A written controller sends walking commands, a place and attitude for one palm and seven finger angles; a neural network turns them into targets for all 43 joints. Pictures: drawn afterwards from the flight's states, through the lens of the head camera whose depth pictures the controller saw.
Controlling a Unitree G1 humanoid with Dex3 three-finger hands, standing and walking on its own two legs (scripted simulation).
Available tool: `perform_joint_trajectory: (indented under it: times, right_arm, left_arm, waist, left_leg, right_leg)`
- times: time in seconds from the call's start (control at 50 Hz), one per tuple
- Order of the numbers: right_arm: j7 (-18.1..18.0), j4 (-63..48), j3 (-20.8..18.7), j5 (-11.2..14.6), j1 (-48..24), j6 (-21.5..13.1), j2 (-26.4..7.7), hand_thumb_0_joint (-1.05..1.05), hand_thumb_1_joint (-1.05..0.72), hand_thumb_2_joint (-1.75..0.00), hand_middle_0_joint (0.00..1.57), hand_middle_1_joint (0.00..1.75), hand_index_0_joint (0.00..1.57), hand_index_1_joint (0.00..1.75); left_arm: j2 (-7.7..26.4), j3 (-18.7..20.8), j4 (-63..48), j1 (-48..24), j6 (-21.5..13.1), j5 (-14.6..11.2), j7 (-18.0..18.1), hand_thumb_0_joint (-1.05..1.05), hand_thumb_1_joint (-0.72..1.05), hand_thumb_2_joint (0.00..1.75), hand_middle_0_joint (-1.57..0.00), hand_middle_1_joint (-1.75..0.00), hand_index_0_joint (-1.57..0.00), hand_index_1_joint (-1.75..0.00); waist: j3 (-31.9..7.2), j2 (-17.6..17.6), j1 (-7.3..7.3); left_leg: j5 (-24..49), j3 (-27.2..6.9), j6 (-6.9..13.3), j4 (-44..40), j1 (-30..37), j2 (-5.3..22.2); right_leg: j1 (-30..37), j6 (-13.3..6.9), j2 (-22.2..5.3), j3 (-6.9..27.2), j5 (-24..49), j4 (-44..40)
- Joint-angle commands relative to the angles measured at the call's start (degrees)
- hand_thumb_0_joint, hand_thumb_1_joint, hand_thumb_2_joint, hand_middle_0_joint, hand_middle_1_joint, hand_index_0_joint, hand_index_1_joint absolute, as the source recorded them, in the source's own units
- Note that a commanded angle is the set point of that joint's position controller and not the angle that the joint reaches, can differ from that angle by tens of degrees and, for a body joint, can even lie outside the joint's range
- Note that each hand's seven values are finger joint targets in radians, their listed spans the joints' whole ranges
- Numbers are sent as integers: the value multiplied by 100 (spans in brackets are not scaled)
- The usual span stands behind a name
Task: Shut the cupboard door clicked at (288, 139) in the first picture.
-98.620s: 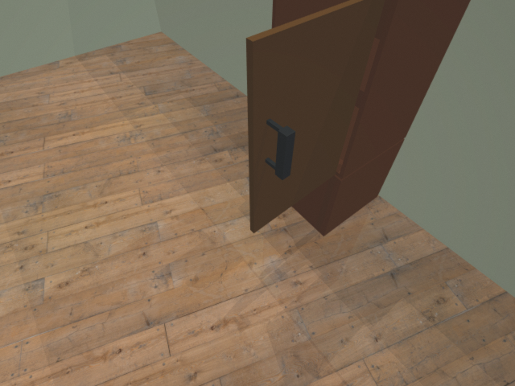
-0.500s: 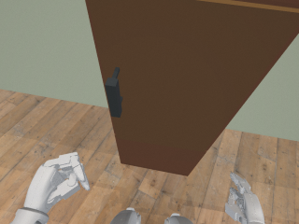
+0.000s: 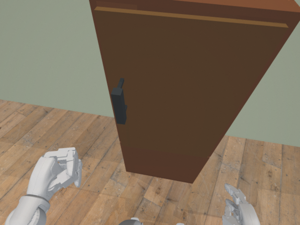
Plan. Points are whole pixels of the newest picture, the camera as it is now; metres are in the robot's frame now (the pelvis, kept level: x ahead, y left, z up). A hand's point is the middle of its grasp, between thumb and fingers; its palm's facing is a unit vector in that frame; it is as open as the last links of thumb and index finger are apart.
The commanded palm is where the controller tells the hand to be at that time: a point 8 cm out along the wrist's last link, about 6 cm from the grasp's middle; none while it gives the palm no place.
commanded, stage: raise the hand and make a fist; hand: left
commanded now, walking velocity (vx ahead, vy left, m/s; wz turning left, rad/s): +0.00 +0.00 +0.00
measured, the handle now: (121, 101) +0.45 +0.12 +0.06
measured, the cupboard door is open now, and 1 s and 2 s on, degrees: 2 2 2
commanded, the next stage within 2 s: bring the fist close to the handle in 0.24 s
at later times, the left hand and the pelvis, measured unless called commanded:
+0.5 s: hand (81, 171) +0.23 +0.17 +0.07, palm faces -0.09 -1.00 -0.03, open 3.1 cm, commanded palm +0.22 +0.22 +0.07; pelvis +0.00 +0.00 +0.00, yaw +0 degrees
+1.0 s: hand (113, 155) +0.28 +0.11 +0.05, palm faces -0.16 -0.99 -0.02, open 3.1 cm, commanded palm +0.28 +0.17 +0.07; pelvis +0.00 -0.01 +0.00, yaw +0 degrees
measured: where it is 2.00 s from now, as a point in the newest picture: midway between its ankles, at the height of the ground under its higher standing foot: outside the picture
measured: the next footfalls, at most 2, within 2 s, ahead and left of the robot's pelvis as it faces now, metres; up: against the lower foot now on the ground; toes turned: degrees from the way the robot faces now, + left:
none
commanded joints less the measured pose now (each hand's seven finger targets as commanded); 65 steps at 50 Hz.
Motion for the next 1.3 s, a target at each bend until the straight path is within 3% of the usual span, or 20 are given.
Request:
perform_joint_trajectory:
  times: [0.0, 0.06, 0.1, 0.2, 0.26, 0.34, 0.38, 0.44, 0.54, 0.6, 0.66, 0.68, 0.76, 0.84, 0.88, 0.98, 1.06, 1.08, 1.18, 1.28]
  right_arm:
    - [-81, -1054, -401, -22, -357, -439, -815, 0, -90, -90, 20, 30, 20, 30]
    - [-74, -967, -376, -103, -345, -513, -745, 0, -90, -90, 20, 30, 20, 30]
    - [-21, -859, -359, -109, -323, -535, -667, 0, -90, -90, 20, 30, 20, 30]
    - [67, -774, -432, -67, -287, -373, -795, 0, -90, -90, 20, 30, 20, 30]
    - [27, -892, -457, -5, -271, -331, -860, 0, -90, -90, 20, 30, 20, 30]
    - [-52, -1002, -422, -36, -352, -379, -800, 0, -90, -90, 20, 30, 20, 30]
    - [-69, -914, -372, -75, -411, -421, -736, 0, -90, -90, 20, 30, 20, 30]
    - [-26, -769, -371, -106, -341, -465, -721, 0, -90, -90, 20, 30, 20, 30]
    - [37, -760, -402, -58, -285, -260, -811, 0, -90, -90, 20, 30, 20, 30]
    - [17, -898, -411, -42, -301, -155, -782, 0, -90, -90, 20, 30, 20, 30]
    - [-40, -914, -374, -93, -357, -115, -741, 0, -90, -90, 20, 30, 20, 30]
    - [-30, -920, -350, -102, -397, -120, -673, 0, -90, -90, 20, 30, 20, 30]
    - [8, -688, -328, -132, -363, -102, -649, 0, -90, -90, 20, 30, 20, 30]
    - [94, -660, -373, -83, -295, -30, -715, 0, -90, -90, 20, 30, 20, 30]
    - [82, -685, -404, -62, -252, 32, -768, 0, -90, -90, 20, 30, 20, 30]
    - [14, -695, -378, -97, -349, 61, -689, 0, -90, -90, 20, 30, 20, 30]
    - [48, -520, -347, -128, -371, 68, -634, 0, -90, -90, 20, 30, 20, 30]
    - [80, -494, -334, -134, -383, 76, -603, 0, -90, -90, 20, 30, 20, 30]
    - [187, -485, -392, -92, -256, 273, -671, 0, -90, -90, 20, 30, 20, 30]
    - [148, -502, -387, -90, -285, 402, -653, 0, -90, -90, 20, 30, 20, 30]
  left_arm:
    - [803, 393, -1391, -417, -224, -145, -150, 0, 90, 90, -130, -150, -130, -150]
    - [1137, 748, -2104, -603, -710, -150, 150, 0, 90, 90, -130, -150, -130, -150]
    - [915, 644, -2092, -372, -947, -105, 317, 0, 90, 90, -130, -150, -130, -150]
    - [417, 166, -929, 61, -638, 39, 156, 0, 90, 90, -130, -150, -130, -150]
    - [462, 82, -854, 6, -265, 27, -104, 0, 90, 90, -130, -150, -130, -150]
    - [781, 370, -1737, -572, -388, -104, -72, 0, 90, 90, -130, -150, -130, -150]
    - [620, 175, -2126, -1150, -639, -105, 125, 0, 90, 90, -130, -150, -130, -150]
    - [297, -91, -1808, -966, -849, -3, 368, 0, 90, 90, -130, -150, -130, -150]
    - [150, -410, -751, -785, -305, 354, 344, 0, 90, 90, -130, -150, -130, -150]
    - [232, -411, -1033, -1157, -40, 401, 405, 0, 90, 90, -130, -150, -130, -150]
    - [567, -39, -1595, -1568, -165, 328, 672, 0, 90, 90, -130, -150, -130, -150]
    - [434, -109, -1713, -1657, -271, 312, 761, 0, 90, 90, -130, -150, -130, -150]
    - [260, -183, -1204, -1762, -606, 356, 959, 0, 90, 90, -130, -150, -130, -150]
    - [-161, -742, -434, -1532, -417, 492, 756, 0, 90, 90, -130, -150, -130, -150]
    - [-60, -743, -306, -1781, -246, 518, 641, 0, 90, 90, -130, -150, -130, -150]
    - [188, -490, -952, -2817, -349, 497, 926, 0, 90, 90, -130, -150, -130, -150]
    - [127, -408, -545, -3125, -618, 568, 1293, 0, 90, 90, -130, -150, -130, -150]
    - [-97, -617, -394, -3160, -632, 608, 1312, 0, 90, 90, -130, -150, -130, -150]
    - [-271, -864, 529, -2950, -321, 748, 1152, 0, 90, 90, -130, -150, -130, -150]
    - [-178, -784, 374, -3965, -297, 677, 1179, 0, 90, 90, -130, -150, -130, -150]
  waist:
    - [-1080, -226, 53]
    - [-1337, 187, 163]
    - [-1239, 530, 152]
    - [-538, 129, -36]
    - [-703, -228, -59]
    - [-1204, -25, 0]
    - [-1181, 282, -60]
    - [-947, 326, -103]
    - [-634, -74, -110]
    - [-1030, -128, -47]
    - [-1417, -99, 40]
    - [-1476, -45, 34]
    - [-1045, -101, -69]
    - [-821, -108, -168]
    - [-946, -337, -196]
    - [-1499, -187, -124]
    - [-1332, -275, -120]
    - [-1357, -181, -147]
    - [-1280, -395, -146]
    - [-1392, -453, -214]
  left_leg:
    - [1214, -778, -531, -1106, 773, 299]
    - [1786, -822, -643, -1082, 1101, 344]
    - [2089, -897, -746, -1116, 1342, 406]
    - [1448, -1019, -753, -1164, 889, 445]
    - [1318, -965, -666, -1162, 811, 398]
    - [1591, -913, -641, -1102, 1106, 378]
    - [1543, -1035, -686, -1109, 1322, 420]
    - [1398, -1288, -786, -1172, 1408, 514]
    - [821, -1198, -715, -1251, 859, 452]
    - [1110, -1062, -661, -1248, 990, 400]
    - [1594, -917, -638, -1156, 1160, 380]
    - [1718, -861, -628, -1136, 1235, 370]
    - [1640, -773, -599, -1029, 972, 367]
    - [1381, -762, -577, -1040, 877, 374]
    - [1431, -696, -510, -999, 791, 335]
    - [1607, -651, -464, -988, 1063, 309]
    - [1588, -621, -464, -942, 946, 318]
    - [1651, -590, -464, -927, 947, 302]
    - [1707, -479, -446, -939, 846, 286]
    - [1660, -427, -401, -931, 879, 265]
  right_leg:
    - [653, 1, -153, 493, 890, -756]
    - [668, -70, -90, 445, 1251, -532]
    - [398, -81, -84, 365, 1289, -410]
    - [-50, 1, -81, 265, 916, -448]
    - [214, 8, -94, 318, 979, -577]
    - [441, 5, -100, 367, 1170, -555]
    - [182, -12, -80, 355, 1049, -451]
    - [-280, 10, -85, 308, 886, -300]
    - [-201, 21, -134, 294, 675, -395]
    - [182, 8, -160, 335, 863, -478]
    - [518, -20, -140, 390, 1187, -483]
    - [550, -15, -144, 404, 1272, -493]
    - [353, -21, -130, 423, 1229, -484]
    - [156, 16, -160, 432, 1071, -559]
    - [362, 30, -186, 499, 1198, -624]
    - [657, 18, -208, 572, 1401, -600]
    - [553, 15, -185, 590, 1381, -541]
    - [573, 21, -209, 597, 1476, -519]
    - [697, 66, -239, 663, 1725, -639]
    - [895, 91, -275, 764, 1852, -742]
